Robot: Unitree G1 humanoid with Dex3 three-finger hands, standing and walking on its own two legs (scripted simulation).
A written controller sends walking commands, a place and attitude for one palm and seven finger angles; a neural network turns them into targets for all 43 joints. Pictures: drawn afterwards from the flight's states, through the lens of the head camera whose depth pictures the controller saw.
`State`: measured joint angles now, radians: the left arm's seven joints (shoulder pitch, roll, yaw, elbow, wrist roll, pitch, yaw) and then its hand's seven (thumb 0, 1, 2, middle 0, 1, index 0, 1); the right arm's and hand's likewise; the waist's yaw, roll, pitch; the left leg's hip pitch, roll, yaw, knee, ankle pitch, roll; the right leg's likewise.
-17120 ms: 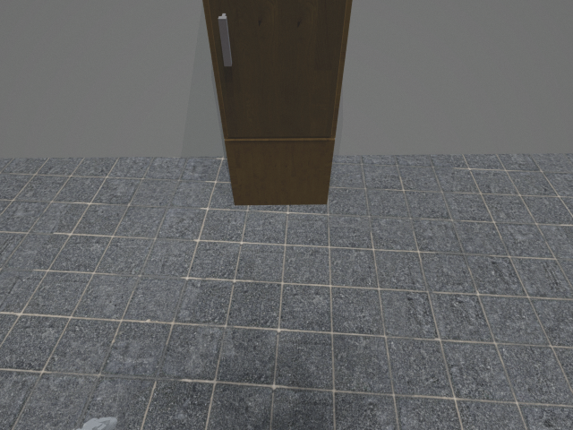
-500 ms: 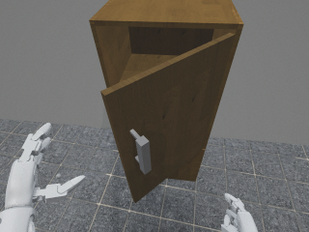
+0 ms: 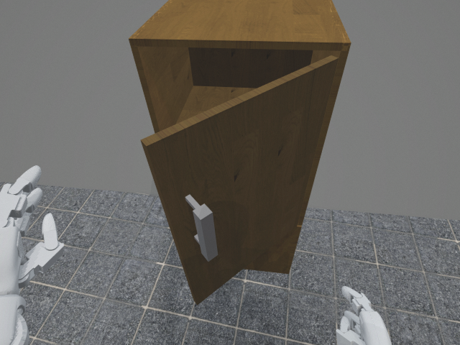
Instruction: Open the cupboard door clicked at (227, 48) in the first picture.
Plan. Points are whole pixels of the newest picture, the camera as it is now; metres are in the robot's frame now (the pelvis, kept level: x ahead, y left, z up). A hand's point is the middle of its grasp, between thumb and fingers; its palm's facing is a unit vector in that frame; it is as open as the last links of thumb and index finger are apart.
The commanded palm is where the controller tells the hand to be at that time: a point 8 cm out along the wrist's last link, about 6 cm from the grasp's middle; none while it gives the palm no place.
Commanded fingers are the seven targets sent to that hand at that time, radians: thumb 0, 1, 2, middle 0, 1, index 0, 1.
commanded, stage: draw the hand back to the body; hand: left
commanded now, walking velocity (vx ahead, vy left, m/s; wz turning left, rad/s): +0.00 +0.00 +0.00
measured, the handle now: (200, 227) +0.31 +0.11 +0.03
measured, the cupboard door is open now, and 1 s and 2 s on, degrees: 46 46 46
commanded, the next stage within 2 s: step back with the hand held close in 0.18 s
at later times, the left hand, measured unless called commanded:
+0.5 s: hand (49, 255) +0.17 +0.27 +0.15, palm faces +0.41 -0.78 -0.48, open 7.4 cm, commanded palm +0.11 +0.30 +0.17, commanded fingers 0.00 0.90 0.90 -0.20 -0.30 -0.20 -0.30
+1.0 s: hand (2, 304) +0.11 +0.28 +0.15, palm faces +0.46 -0.75 -0.48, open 7.4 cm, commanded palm +0.05 +0.32 +0.17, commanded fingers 0.00 0.90 0.90 -0.20 -0.30 -0.20 -0.30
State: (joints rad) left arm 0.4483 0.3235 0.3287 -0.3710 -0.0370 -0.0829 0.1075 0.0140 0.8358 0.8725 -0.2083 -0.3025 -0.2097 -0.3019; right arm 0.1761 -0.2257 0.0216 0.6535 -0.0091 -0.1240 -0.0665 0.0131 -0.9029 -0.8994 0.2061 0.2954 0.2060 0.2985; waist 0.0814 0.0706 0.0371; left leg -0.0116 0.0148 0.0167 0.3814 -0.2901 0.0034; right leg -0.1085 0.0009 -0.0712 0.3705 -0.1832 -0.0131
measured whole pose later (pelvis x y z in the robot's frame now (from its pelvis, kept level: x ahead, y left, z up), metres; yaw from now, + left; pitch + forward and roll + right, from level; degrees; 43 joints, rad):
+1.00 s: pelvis -0.09 +0.02 -0.02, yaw +0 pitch -1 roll +0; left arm 0.50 0.38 0.44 -0.52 0.01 -0.22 0.14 0.02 0.89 0.90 -0.21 -0.30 -0.22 -0.30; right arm 0.20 -0.20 0.01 0.55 0.00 -0.07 -0.07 0.01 -0.90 -0.90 0.21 0.30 0.21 0.30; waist 0.02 -0.01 0.06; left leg -0.37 -0.02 0.03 0.69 -0.32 0.04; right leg -0.43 -0.03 -0.03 0.59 -0.14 0.01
